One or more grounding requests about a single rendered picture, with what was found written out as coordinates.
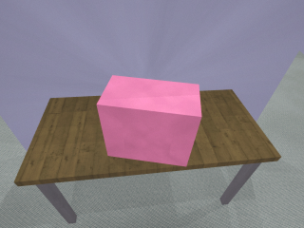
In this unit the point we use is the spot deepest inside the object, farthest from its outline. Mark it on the carton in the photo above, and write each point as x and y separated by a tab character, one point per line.
150	120

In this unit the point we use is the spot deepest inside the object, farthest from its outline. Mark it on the table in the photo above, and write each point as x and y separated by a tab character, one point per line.
69	145

